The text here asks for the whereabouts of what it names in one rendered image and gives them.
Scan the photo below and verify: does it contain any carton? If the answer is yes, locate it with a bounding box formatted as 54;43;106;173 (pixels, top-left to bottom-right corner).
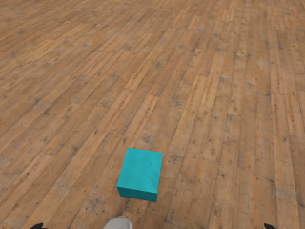
116;147;163;202

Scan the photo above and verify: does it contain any robot left thigh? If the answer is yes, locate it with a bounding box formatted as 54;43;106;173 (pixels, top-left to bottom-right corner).
103;217;133;229

